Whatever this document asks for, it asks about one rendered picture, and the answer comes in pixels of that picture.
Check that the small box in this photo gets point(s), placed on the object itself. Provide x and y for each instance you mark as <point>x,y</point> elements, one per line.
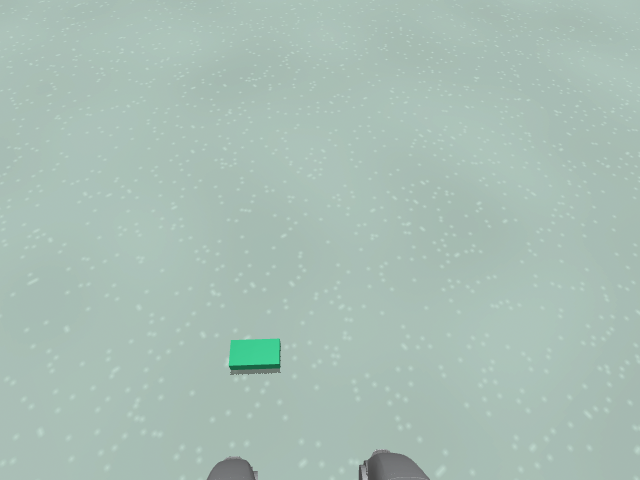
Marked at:
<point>254,354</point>

